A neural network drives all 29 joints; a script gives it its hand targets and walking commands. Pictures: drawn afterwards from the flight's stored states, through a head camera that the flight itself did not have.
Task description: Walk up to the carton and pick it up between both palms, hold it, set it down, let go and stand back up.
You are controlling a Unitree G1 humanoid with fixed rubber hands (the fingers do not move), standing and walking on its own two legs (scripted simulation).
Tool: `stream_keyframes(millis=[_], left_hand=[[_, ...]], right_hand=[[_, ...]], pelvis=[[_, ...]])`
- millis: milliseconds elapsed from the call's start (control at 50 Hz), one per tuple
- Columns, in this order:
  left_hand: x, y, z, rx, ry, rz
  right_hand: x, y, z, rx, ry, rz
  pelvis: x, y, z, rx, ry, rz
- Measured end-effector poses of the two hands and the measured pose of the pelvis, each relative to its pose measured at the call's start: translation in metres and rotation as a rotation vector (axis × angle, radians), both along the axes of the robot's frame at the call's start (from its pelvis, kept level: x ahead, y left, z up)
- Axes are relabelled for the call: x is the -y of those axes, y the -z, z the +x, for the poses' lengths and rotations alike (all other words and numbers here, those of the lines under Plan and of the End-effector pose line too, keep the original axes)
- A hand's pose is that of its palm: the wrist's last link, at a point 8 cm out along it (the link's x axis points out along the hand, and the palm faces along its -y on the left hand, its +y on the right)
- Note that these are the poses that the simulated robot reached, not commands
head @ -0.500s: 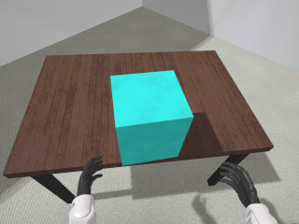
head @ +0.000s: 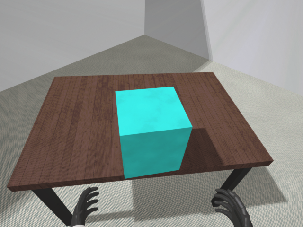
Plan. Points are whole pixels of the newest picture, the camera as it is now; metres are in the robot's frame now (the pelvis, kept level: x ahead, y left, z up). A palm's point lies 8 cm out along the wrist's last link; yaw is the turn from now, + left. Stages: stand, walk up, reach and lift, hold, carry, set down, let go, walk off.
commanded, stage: set down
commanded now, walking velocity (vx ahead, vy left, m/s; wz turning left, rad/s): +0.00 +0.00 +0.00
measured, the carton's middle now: (148, 132) +0.45 +0.02 -0.04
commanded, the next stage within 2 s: let go in 1.20 s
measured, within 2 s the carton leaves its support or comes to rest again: neither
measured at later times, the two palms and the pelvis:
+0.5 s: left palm (75, 222) +0.17 +0.21 -0.07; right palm (235, 223) +0.17 -0.22 -0.06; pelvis +0.00 +0.00 +0.00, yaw +0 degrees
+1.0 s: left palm out of the picture +0.15 +0.22 -0.08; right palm out of the picture +0.16 -0.21 -0.07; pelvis +0.00 +0.00 +0.00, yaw +0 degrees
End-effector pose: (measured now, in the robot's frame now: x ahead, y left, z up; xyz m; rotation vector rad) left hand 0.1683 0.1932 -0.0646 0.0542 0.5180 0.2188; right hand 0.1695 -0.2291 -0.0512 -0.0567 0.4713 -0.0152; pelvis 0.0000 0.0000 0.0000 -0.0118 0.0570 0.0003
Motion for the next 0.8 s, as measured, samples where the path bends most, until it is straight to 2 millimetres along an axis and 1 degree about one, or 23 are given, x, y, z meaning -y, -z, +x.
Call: stream_keyframes(millis=[100,220,340,600,800], left_hand=[[-0.004,0.003,-0.003,-0.040,0.010,0.010],[-0.008,0.002,-0.001,-0.051,0.015,0.022],[-0.011,0.006,-0.003,-0.090,0.029,0.024],[-0.016,0.009,-0.005,-0.129,0.063,0.029],[-0.018,0.013,-0.009,-0.168,0.067,0.025]], right_hand=[[-0.007,0.004,-0.001,-0.029,-0.009,-0.009],[-0.012,0.005,0.000,-0.040,-0.013,-0.015],[-0.013,0.009,0.000,-0.068,-0.011,-0.031],[-0.013,0.012,-0.001,-0.084,-0.008,-0.053],[-0.015,0.015,-0.004,-0.112,-0.015,-0.067]], pelvis=[[-0.001,0.000,0.000,0.006,-0.001,0.000],[-0.002,0.000,0.000,0.007,-0.001,0.000],[-0.002,0.000,0.001,0.007,-0.002,0.000],[-0.002,0.000,0.002,0.010,-0.002,0.001],[-0.002,0.000,0.001,0.016,-0.002,0.001]])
